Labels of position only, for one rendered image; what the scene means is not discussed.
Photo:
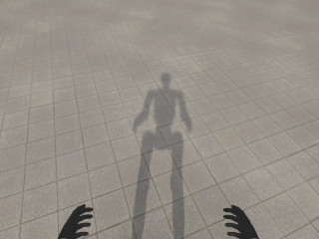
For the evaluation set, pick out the robot left hand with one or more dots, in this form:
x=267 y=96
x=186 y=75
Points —
x=71 y=226

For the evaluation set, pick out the robot right hand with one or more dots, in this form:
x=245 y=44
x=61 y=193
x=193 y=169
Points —
x=244 y=225

